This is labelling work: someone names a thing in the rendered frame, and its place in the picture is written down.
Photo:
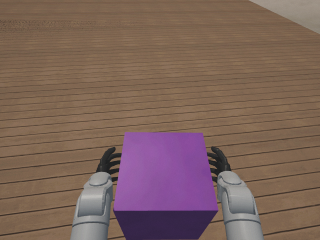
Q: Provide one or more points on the right robot forearm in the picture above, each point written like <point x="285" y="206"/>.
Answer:
<point x="239" y="209"/>

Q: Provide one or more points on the carton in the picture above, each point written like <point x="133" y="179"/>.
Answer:
<point x="164" y="189"/>

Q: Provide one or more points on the left robot forearm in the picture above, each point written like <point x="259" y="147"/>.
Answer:
<point x="92" y="212"/>

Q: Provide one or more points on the right robot hand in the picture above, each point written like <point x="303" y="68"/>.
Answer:
<point x="221" y="162"/>

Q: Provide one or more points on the left robot hand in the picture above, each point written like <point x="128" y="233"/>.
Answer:
<point x="105" y="164"/>

